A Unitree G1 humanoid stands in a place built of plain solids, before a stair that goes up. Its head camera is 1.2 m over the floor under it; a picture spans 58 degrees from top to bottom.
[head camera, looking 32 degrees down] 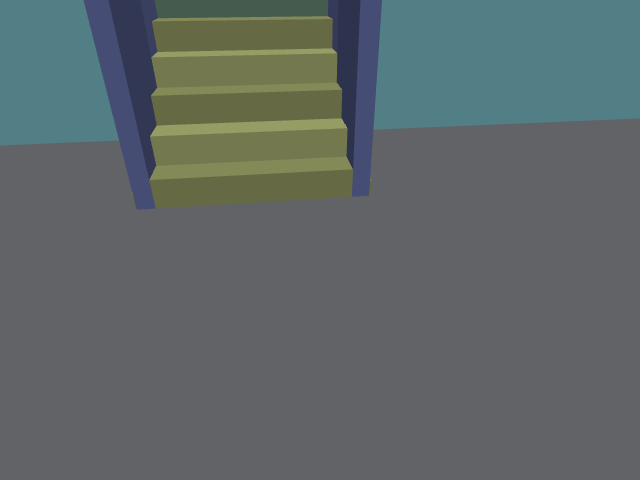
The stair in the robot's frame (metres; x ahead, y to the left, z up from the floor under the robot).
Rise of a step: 0.18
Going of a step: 0.21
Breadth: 1.20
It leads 8 degrees to the left of straight ahead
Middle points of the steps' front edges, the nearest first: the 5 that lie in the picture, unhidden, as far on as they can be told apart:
2.35 0.39 0.18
2.56 0.42 0.37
2.77 0.44 0.55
2.99 0.47 0.73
3.20 0.50 0.92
